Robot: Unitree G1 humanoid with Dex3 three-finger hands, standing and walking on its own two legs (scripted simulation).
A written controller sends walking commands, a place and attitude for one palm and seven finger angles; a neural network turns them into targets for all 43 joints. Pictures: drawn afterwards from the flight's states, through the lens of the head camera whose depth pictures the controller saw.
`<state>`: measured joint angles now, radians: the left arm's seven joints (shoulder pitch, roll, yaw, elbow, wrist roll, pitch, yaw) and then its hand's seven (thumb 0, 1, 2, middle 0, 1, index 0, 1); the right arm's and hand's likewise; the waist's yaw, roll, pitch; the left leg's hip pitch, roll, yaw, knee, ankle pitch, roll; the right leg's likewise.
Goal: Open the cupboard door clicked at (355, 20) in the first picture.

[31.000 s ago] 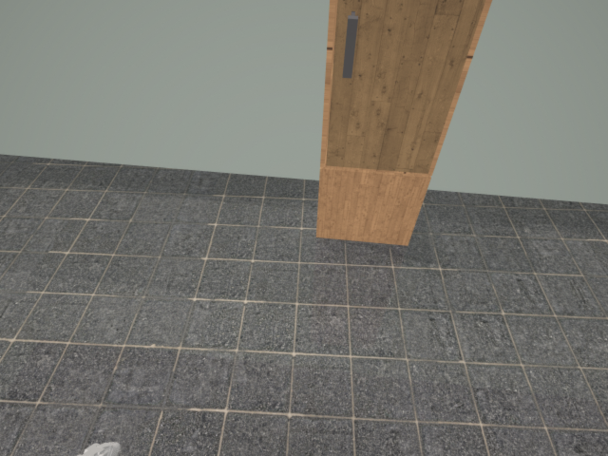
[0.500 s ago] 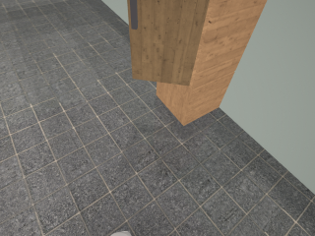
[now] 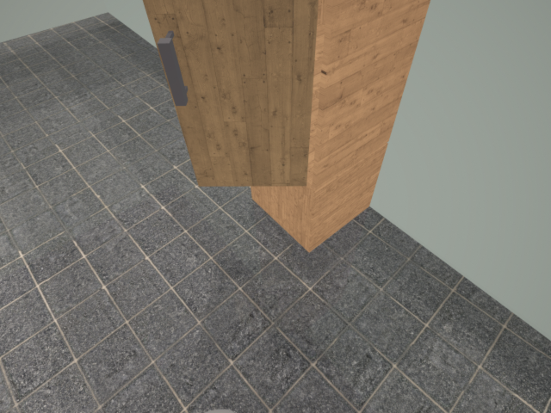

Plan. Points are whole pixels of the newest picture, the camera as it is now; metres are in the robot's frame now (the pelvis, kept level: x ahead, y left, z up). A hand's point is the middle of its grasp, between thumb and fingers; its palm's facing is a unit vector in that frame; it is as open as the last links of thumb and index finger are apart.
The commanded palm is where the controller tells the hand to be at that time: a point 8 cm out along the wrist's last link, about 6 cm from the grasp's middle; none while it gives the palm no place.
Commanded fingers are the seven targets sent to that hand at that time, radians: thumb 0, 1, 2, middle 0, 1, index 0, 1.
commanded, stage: take the last steps up to it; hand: left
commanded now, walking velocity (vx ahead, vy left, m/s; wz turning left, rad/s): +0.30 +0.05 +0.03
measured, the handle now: (176, 69) +0.81 +0.26 +0.09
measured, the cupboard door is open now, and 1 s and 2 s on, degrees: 49 49 49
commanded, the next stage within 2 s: come to a stop and stand still in 0.40 s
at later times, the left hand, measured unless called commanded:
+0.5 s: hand (151, 383) +0.20 +0.24 -0.18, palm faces +0.05 -0.99 -0.14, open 7.4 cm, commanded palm none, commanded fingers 0.00 0.90 0.90 -0.20 -0.30 -0.20 -0.30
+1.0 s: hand (176, 318) +0.32 +0.22 -0.18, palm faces +0.04 -0.98 -0.18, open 7.4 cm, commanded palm none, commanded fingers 0.00 0.90 0.90 -0.20 -0.30 -0.20 -0.30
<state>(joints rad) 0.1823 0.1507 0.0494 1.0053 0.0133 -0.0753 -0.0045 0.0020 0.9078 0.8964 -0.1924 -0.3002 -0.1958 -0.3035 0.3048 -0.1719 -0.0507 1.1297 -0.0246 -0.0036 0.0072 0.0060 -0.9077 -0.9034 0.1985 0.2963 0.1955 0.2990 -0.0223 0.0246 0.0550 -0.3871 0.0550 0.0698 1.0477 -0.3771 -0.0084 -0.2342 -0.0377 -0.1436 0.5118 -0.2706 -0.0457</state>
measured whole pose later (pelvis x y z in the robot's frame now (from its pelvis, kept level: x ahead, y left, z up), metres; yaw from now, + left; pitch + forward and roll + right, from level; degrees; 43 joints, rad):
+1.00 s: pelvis +0.24 +0.05 -0.01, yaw +0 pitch +0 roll +1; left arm 0.14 0.17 0.05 1.02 0.01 0.04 0.03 0.01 0.90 0.90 -0.20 -0.30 -0.20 -0.30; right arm 0.26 -0.14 -0.05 1.06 -0.02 0.02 -0.04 0.00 -0.90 -0.90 0.20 0.30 0.20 0.30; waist -0.02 -0.04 0.06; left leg -0.20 0.01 0.14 0.56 -0.36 0.03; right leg -0.35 -0.06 -0.05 0.71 -0.39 -0.01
